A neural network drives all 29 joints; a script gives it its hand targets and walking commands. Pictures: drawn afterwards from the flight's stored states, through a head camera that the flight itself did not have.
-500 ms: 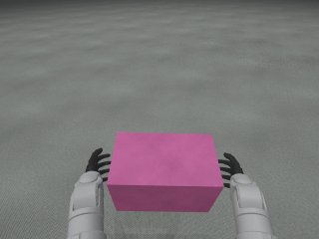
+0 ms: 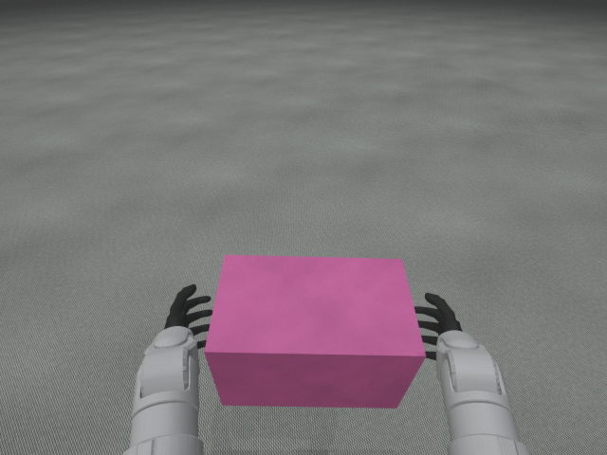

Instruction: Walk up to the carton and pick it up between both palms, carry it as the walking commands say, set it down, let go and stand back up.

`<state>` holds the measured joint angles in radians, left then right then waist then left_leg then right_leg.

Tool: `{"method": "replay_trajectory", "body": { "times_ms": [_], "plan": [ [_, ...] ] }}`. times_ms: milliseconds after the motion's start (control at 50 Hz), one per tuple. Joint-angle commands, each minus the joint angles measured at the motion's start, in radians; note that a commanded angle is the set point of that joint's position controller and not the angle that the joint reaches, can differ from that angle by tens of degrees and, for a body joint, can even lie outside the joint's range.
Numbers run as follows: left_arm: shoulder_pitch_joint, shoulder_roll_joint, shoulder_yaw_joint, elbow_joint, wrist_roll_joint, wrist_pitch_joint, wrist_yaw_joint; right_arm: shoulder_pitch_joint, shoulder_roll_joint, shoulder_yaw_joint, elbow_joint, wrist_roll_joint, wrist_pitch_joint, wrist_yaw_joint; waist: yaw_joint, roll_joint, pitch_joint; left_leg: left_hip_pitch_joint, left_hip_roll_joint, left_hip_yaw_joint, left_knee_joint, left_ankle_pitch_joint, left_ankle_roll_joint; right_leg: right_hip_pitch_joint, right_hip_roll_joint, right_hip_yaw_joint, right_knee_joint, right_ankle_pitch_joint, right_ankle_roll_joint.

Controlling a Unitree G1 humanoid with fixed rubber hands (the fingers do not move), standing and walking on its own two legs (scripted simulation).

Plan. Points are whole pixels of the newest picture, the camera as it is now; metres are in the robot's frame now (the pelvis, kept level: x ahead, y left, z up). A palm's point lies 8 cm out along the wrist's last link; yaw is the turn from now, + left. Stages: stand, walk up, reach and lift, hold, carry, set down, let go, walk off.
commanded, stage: hold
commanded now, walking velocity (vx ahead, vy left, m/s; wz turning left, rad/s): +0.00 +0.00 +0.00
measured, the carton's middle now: (311, 332) +0.36 +0.01 -0.04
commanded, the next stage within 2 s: carry in 0.26 s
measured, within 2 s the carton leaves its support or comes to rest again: neither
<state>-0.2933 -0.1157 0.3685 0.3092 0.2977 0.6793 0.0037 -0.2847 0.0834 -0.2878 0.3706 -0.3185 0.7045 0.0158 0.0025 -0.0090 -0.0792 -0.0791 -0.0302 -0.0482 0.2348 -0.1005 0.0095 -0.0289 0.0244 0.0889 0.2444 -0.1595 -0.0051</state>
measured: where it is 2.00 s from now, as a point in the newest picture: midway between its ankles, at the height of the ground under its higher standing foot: outside the picture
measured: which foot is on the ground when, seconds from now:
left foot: down 0.00-1.00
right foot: down 0.00-0.72, up 0.74-0.84, down 0.86-1.00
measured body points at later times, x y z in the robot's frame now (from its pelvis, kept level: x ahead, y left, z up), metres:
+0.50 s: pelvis +0.00 -0.03 -0.01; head -0.03 -0.03 +0.44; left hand +0.30 +0.17 +0.05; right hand +0.31 -0.21 +0.04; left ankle +0.02 +0.11 -0.75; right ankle -0.01 -0.13 -0.75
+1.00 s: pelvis +0.16 -0.04 -0.01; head +0.16 -0.05 +0.44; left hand +0.44 +0.14 +0.06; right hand +0.44 -0.23 +0.05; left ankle +0.09 +0.09 -0.75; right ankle +0.13 -0.12 -0.75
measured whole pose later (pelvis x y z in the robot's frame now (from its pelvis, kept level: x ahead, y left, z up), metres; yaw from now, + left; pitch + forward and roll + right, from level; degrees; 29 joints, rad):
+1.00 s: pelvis +0.16 -0.04 -0.01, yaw +0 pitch +4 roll +0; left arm -0.20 -0.14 0.26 -0.28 0.11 1.15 0.14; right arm -0.22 0.05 -0.20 -0.25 -0.13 1.24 -0.09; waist 0.00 0.01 -0.09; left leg -0.17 0.08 0.13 0.45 -0.34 -0.04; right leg -0.25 0.00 -0.17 0.47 -0.30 -0.06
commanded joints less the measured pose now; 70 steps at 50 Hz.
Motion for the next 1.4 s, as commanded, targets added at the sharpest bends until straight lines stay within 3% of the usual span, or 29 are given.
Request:
{"method": "replay_trajectory", "body": {
  "times_ms": [0,160,220,240,280,340,380,460,540,600,640,660,680,700,760,800,840,860,900,960,1080,1160,1220,1280,1300,1320,1340,1360,1380],
  "plan": [
    [-0.433,-0.925,-0.663,-0.021,-0.306,-0.012,-0.384,-0.555,0.858,0.56,-0.195,0.32,-0.09,0.374,-0.024,-0.011,-0.301,0.282,-0.031,-0.021,0.025,0.386,-0.038,-0.022,0.078,-0.033,-0.029,0.262,-0.002],
    [-0.449,-0.859,-0.639,-0.06,-0.275,-0.014,-0.374,-0.582,0.875,0.597,-0.206,0.346,-0.083,0.368,0.029,-0.003,-0.191,0.163,-0.042,0.006,0.0,0.235,-0.014,0.011,0.055,0.006,-0.043,0.181,0.004],
    [-0.452,-0.875,-0.702,-0.142,-0.304,-0.009,-0.373,-0.536,0.887,0.609,-0.229,0.343,-0.077,0.358,-0.007,-0.012,-0.243,0.233,-0.038,-0.002,0.008,0.279,-0.019,0.006,0.063,-0.005,-0.036,0.21,0.008],
    [-0.51,-0.927,-0.759,-0.153,-0.35,0.0,-0.365,-0.659,0.881,0.64,-0.273,0.374,-0.06,0.336,-0.018,0.013,-0.255,0.116,0.171,-0.008,0.133,0.166,0.0,-0.137,-0.12,-0.061,0.151,0.032,0.028],
    [-0.517,-0.922,-0.775,-0.174,-0.351,0.002,-0.355,-0.62,0.897,0.653,-0.26,0.382,-0.051,0.327,0.002,0.067,-0.243,0.0,0.208,-0.119,0.027,-0.481,0.048,-0.165,-0.05,-0.076,0.169,-0.376,-0.002],
    [-0.551,-0.921,-0.819,-0.192,-0.414,0.043,-0.355,-0.643,0.915,0.705,-0.308,0.416,-0.019,0.306,0.016,0.148,-0.207,-0.248,0.207,-0.14,-0.031,-0.695,0.056,-0.084,-0.016,-0.097,0.221,-0.403,-0.018],
    [-0.611,-0.938,-0.854,-0.266,-0.474,0.087,-0.349,-0.639,0.92,0.709,-0.385,0.432,0.022,0.294,0.0,0.08,-0.241,-0.206,0.18,-0.067,0.082,-0.495,0.047,-0.057,-0.055,-0.087,0.148,-0.257,-0.019],
    [-0.519,-0.89,-0.883,-0.304,-0.527,0.195,-0.319,-0.576,0.904,0.762,-0.447,0.51,0.126,0.267,0.019,-0.178,-0.245,-0.432,0.052,0.152,0.435,-0.315,-0.017,0.112,-0.321,0.251,-0.068,-0.258,-0.138],
    [-0.48,-0.883,-0.903,-0.419,-0.548,0.312,-0.274,-0.691,0.904,0.863,-0.644,0.644,0.238,0.258,0.015,-0.155,-0.17,-0.4,0.089,0.165,0.385,-0.35,-0.005,-0.008,-0.321,0.179,-0.056,-0.135,-0.165],
    [-0.476,-0.844,-0.903,-0.532,-0.58,0.386,-0.255,-0.606,0.908,0.868,-0.659,0.686,0.321,0.25,-0.019,-0.097,-0.299,-0.158,0.045,0.208,0.15,-0.154,0.02,-0.006,-0.197,-0.08,0.182,0.107,-0.089],
    [-0.448,-0.83,-0.904,-0.541,-0.589,0.441,-0.251,-0.528,0.891,0.841,-0.638,0.679,0.376,0.238,-0.035,0.06,-0.388,0.163,0.177,0.012,0.148,0.099,0.085,-0.256,-0.114,-0.186,0.452,0.201,-0.004],
    [-0.469,-0.833,-0.921,-0.581,-0.607,0.462,-0.244,-0.516,0.889,0.823,-0.645,0.678,0.395,0.231,-0.036,0.227,-0.411,0.35,0.338,-0.178,0.162,0.353,0.158,-0.493,-0.05,-0.228,0.583,-0.09,0.023],
    [-0.414,-0.811,-0.898,-0.581,-0.588,0.477,-0.241,-0.46,0.87,0.817,-0.627,0.671,0.413,0.231,-0.036,0.286,-0.376,0.465,0.442,-0.24,0.188,0.617,0.228,-0.676,-0.02,-0.223,0.629,-0.418,0.024],
    [-0.405,-0.831,-0.901,-0.568,-0.589,0.489,-0.239,-0.475,0.893,0.827,-0.636,0.672,0.432,0.23,-0.037,0.206,-0.341,0.408,0.461,-0.223,0.148,0.631,0.225,-0.672,-0.054,-0.157,0.579,-0.435,0.022],
    [-0.435,-0.905,-0.89,-0.539,-0.633,0.512,-0.264,-0.56,0.879,0.815,-0.726,0.635,0.446,0.206,-0.008,0.08,-0.31,0.139,0.27,0.053,0.213,0.441,0.094,-0.314,-0.056,-0.235,0.1,-0.096,0.034],
    [-0.438,-0.917,-0.896,-0.558,-0.649,0.512,-0.271,-0.562,0.88,0.836,-0.803,0.65,0.454,0.201,-0.004,0.01,-0.366,-0.104,0.181,0.172,0.275,0.273,0.0,0.029,-0.141,-0.117,0.135,0.354,0.004],
    [-0.416,-0.919,-0.904,-0.583,-0.653,0.514,-0.27,-0.592,0.888,0.843,-0.849,0.678,0.461,0.207,0.0,-0.093,-0.366,-0.272,0.112,0.209,0.333,-0.137,-0.009,0.17,-0.242,-0.007,0.166,0.605,-0.096],
    [-0.482,-0.929,-0.929,-0.635,-0.668,0.519,-0.266,-0.611,0.886,0.839,-0.862,0.682,0.459,0.207,-0.006,-0.053,-0.362,-0.258,0.088,0.211,0.258,-0.265,0.001,0.154,-0.271,-0.017,0.169,0.635,-0.106],
    [-0.478,-0.905,-0.924,-0.647,-0.638,0.523,-0.25,-0.56,0.876,0.83,-0.817,0.676,0.482,0.219,-0.013,-0.015,-0.368,-0.118,0.139,0.177,0.157,-0.134,-0.002,0.081,-0.249,-0.086,0.225,0.566,-0.076],
    [-0.423,-0.86,-0.935,-0.674,-0.62,0.533,-0.238,-0.475,0.906,0.838,-0.75,0.676,0.497,0.235,-0.012,0.04,-0.395,0.011,0.218,0.133,0.265,0.41,-0.004,-0.023,-0.185,-0.156,0.266,0.554,-0.024],
    [-0.346,-0.885,-0.923,-0.624,-0.614,0.541,-0.25,-0.498,0.907,0.862,-0.81,0.678,0.485,0.219,-0.008,-0.116,-0.44,-0.288,0.087,0.241,0.266,0.165,-0.04,0.281,-0.227,-0.132,0.412,1.291,-0.034],
    [-0.359,-0.889,-0.936,-0.657,-0.617,0.527,-0.255,-0.565,0.887,0.866,-0.882,0.688,0.475,0.222,-0.005,-0.046,-0.348,-0.12,0.134,0.227,0.179,0.389,-0.047,0.005,-0.181,-0.196,0.44,0.792,0.007],
    [-0.406,-0.855,-0.966,-0.729,-0.613,0.516,-0.233,-0.489,0.899,0.851,-0.809,0.692,0.48,0.23,-0.011,0.185,-0.281,0.26,0.233,0.175,0.249,1.014,0.002,-0.408,-0.061,-0.337,0.381,0.001,0.065],
    [-0.445,-0.867,-0.989,-0.728,-0.63,0.529,-0.242,-0.45,0.883,0.83,-0.795,0.658,0.489,0.224,-0.025,0.205,-0.248,0.275,0.254,0.155,0.413,1.247,0.021,-0.448,-0.016,-0.377,0.203,-0.073,0.083],
    [-0.402,-0.863,-0.98,-0.71,-0.626,0.531,-0.246,-0.387,0.863,0.813,-0.759,0.63,0.492,0.218,-0.013,0.157,-0.323,0.144,0.241,0.179,0.496,1.209,-0.003,-0.216,-0.033,-0.363,0.138,0.174,0.07],
    [-0.387,-0.867,-0.981,-0.679,-0.634,0.539,-0.254,-0.386,0.846,0.792,-0.751,0.609,0.493,0.212,0.002,0.106,-0.393,-0.133,0.213,0.19,0.554,0.828,-0.035,0.075,-0.111,-0.283,0.193,0.574,0.046],
    [-0.344,-0.87,-0.985,-0.644,-0.639,0.539,-0.263,-0.378,0.822,0.784,-0.764,0.581,0.488,0.205,0.019,-0.071,-0.401,-0.461,0.139,0.207,0.641,0.1,-0.053,0.332,-0.294,-0.103,0.297,1.157,-0.046],
    [-0.338,-0.867,-0.967,-0.607,-0.637,0.543,-0.268,-0.342,0.833,0.766,-0.717,0.569,0.492,0.203,0.005,-0.157,-0.396,-0.554,0.082,0.156,0.646,-0.441,-0.027,0.338,-0.428,0.001,0.308,1.441,-0.123],
    [-0.324,-0.866,-0.973,-0.6,-0.632,0.536,-0.273,-0.397,0.842,0.795,-0.764,0.594,0.477,0.205,-0.002,-0.13,-0.346,-0.474,0.098,0.105,0.61,-0.455,0.003,0.194,-0.418,-0.02,0.277,1.342,-0.11]
  ]
}}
